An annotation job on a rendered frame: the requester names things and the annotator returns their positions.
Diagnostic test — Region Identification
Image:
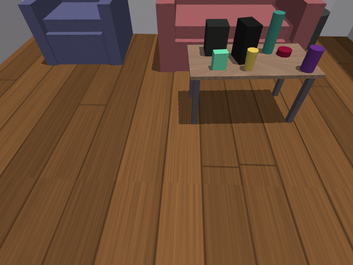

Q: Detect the coffee table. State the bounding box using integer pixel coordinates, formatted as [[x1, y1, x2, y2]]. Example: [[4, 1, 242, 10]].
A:
[[187, 44, 326, 124]]

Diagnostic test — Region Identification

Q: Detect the sofa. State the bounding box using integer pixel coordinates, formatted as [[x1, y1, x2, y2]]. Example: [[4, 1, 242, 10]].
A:
[[156, 0, 327, 72]]

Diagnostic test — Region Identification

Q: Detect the armchair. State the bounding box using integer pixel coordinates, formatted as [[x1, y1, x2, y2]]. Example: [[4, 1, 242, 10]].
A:
[[18, 0, 133, 65]]

